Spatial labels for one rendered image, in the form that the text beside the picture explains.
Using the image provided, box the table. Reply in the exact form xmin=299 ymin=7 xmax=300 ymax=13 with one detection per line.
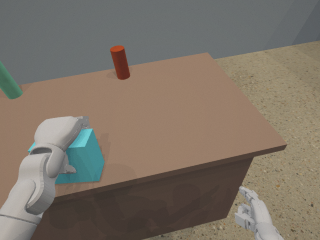
xmin=0 ymin=52 xmax=288 ymax=240

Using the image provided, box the robot right hand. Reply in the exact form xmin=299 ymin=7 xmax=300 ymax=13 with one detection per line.
xmin=234 ymin=186 xmax=273 ymax=232

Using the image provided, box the robot left hand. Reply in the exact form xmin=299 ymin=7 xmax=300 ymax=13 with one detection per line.
xmin=34 ymin=116 xmax=91 ymax=174

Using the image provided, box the sponge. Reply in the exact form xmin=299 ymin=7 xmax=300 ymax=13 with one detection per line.
xmin=28 ymin=128 xmax=105 ymax=184

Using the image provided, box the left robot forearm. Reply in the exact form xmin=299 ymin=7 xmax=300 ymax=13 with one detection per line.
xmin=0 ymin=143 xmax=65 ymax=240

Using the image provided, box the right robot forearm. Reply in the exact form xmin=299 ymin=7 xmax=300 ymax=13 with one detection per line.
xmin=254 ymin=222 xmax=284 ymax=240

